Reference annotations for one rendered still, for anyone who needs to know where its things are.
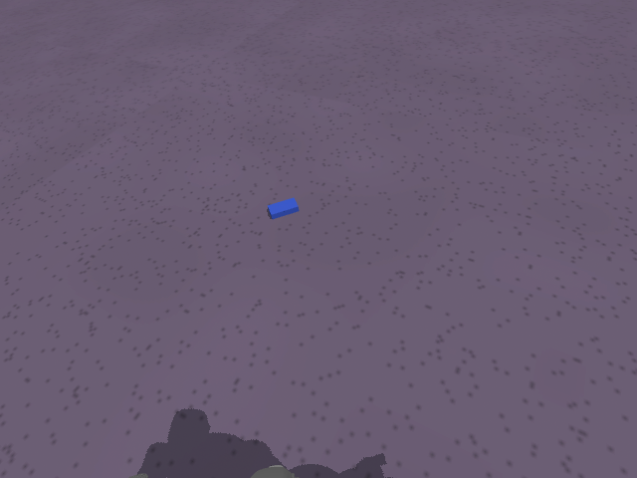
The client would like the small box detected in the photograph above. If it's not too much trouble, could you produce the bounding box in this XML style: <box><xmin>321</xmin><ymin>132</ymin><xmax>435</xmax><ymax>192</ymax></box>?
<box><xmin>268</xmin><ymin>198</ymin><xmax>299</xmax><ymax>219</ymax></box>

